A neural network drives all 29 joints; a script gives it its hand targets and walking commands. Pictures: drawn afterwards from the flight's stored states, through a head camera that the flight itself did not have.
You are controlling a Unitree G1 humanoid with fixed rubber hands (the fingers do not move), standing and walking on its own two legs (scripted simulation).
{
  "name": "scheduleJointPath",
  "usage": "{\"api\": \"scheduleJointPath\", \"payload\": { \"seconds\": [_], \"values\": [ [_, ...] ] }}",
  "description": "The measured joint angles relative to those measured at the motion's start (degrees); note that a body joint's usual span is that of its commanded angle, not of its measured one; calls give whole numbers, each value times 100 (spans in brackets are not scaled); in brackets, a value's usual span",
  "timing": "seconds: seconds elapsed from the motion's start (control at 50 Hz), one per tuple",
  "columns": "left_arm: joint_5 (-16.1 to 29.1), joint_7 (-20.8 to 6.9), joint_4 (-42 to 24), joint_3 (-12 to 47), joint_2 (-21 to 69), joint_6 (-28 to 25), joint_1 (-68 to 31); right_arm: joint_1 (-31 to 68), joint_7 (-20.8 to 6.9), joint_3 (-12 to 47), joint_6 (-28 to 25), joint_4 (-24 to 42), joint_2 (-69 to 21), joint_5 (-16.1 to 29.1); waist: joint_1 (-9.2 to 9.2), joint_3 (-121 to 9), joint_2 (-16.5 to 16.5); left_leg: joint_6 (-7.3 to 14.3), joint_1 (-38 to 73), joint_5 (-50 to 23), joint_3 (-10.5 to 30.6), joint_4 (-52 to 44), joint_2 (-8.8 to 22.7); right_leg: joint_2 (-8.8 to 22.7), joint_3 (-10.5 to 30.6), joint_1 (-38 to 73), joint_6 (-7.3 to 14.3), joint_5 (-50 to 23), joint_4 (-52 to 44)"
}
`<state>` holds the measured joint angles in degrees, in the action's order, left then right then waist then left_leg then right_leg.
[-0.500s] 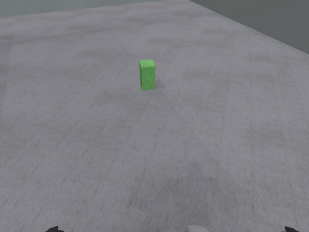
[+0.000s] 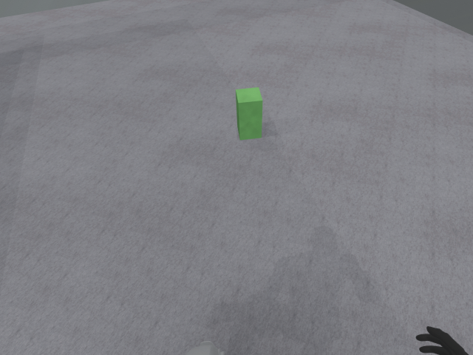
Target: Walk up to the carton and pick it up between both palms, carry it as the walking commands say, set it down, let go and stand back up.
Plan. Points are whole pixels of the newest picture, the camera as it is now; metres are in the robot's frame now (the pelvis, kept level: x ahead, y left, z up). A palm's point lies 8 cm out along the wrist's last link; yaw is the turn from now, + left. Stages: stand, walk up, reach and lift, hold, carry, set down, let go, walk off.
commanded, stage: walk up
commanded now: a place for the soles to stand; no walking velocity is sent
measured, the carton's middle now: (248, 114) +1.54 +0.00 -0.62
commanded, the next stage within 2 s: none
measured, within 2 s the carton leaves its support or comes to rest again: neither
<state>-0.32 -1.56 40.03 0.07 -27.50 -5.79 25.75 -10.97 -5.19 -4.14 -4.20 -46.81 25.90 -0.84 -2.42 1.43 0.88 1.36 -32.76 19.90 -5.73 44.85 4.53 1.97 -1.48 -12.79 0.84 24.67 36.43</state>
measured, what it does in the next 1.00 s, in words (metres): walks ahead: left foot, then right foot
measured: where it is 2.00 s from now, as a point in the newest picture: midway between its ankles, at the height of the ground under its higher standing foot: (260, 245)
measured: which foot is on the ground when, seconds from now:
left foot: up 0.00-0.02, down 0.04-0.52, up 0.54-0.92, down 0.94-1.00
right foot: down 0.00-0.04, up 0.06-0.48, down 0.50-0.94, up 0.96-1.00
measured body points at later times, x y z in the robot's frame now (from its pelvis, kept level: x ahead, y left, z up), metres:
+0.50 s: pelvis +0.21 -0.02 +0.00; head +0.22 -0.03 +0.45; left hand +0.33 +0.30 -0.08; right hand +0.30 -0.36 -0.10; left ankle +0.14 +0.12 -0.72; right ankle +0.30 -0.15 -0.72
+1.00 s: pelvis +0.40 +0.00 -0.01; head +0.41 +0.02 +0.44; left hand +0.49 +0.32 -0.11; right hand +0.50 -0.34 -0.09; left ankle +0.48 +0.09 -0.72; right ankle +0.32 -0.14 -0.68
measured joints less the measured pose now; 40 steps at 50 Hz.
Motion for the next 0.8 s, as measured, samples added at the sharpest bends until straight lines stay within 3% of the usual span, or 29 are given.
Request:
{"api": "scheduleJointPath", "payload": {
  "seconds": [0.04,0.08,0.14,0.22,0.38,0.5,0.54,0.58,0.62,0.72,0.8],
  "values": [
    [13,0,2,0,1,18,-8,5,23,-6,-70,0,2,1,8,-56,6,54,265,-309,4,-558,-20,1,-5,97,-34,205,194],
    [22,0,11,1,25,71,-122,-8,99,-12,-111,-8,-8,0,77,-17,-5,145,413,-959,-21,-487,-23,18,28,-223,-34,252,1289],
    [23,-8,3,0,30,128,-370,-93,178,-10,-112,-5,-27,0,178,-19,-94,127,873,-601,-110,-505,-24,11,94,-883,-35,51,2403],
    [23,-114,2,2,11,132,-666,-282,211,-7,-112,-5,-28,0,337,-24,-137,95,1618,-327,-113,-744,-24,60,99,-1442,-35,-355,2455],
    [30,-342,2,1,9,272,-804,-433,115,-6,-121,-3,-29,0,366,-23,-138,-40,2566,104,-120,-1107,-28,256,98,-1687,-35,-1394,1426],
    [31,-351,-3,-3,-11,232,-734,-434,103,-7,-74,-4,-31,0,359,-28,-159,-214,2491,549,-126,-996,-32,258,-45,-1314,-34,-1385,336],
    [7,-242,2,-5,14,105,-711,-405,138,-6,-12,-13,-26,-1,278,61,-88,-81,2046,710,-1,-10,25,168,-62,-1229,-52,-796,312],
    [4,-155,4,-4,68,16,-574,-407,160,14,29,-7,-23,-1,235,64,-45,14,1443,716,68,1095,-35,136,-66,-1186,-27,-828,287],
    [3,-60,4,-3,68,-12,-407,-394,196,15,40,-4,-20,0,220,58,-35,23,936,715,78,1613,-53,135,-71,-1040,-10,-861,143],
    [3,70,4,0,69,-29,-103,-306,141,17,102,-1,-18,0,147,51,-25,23,79,697,84,1596,-51,127,-76,-543,-8,-576,-24],
    [3,78,1,1,70,-31,16,-134,51,18,141,3,-15,0,115,46,-21,23,-149,119,89,827,-49,87,-80,-130,-9,-291,-34]
  ]
}}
